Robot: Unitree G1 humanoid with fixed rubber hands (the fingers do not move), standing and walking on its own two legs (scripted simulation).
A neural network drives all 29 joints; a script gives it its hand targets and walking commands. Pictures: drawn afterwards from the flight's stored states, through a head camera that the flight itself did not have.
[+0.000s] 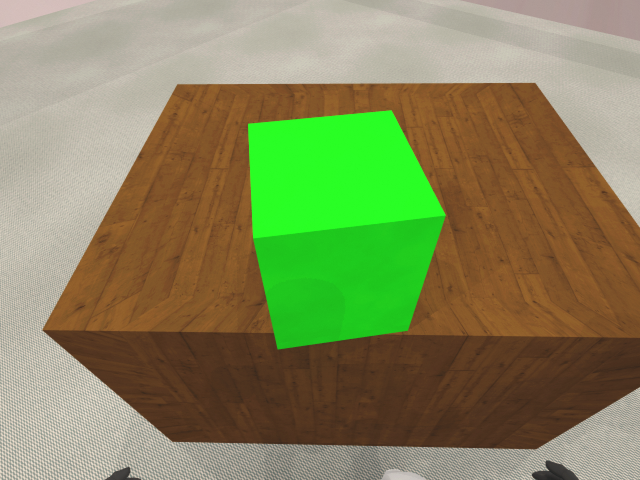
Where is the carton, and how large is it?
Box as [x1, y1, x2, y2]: [248, 110, 445, 348]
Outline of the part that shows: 391,110 248,124 253,239 277,348 407,330 445,215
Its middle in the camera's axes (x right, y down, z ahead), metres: +0.02 -0.01 +0.55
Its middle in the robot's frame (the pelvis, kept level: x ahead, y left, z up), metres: +0.44 +0.00 +0.06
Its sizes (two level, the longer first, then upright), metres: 0.210 0.200 0.250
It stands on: a pedestal, 0.67 m high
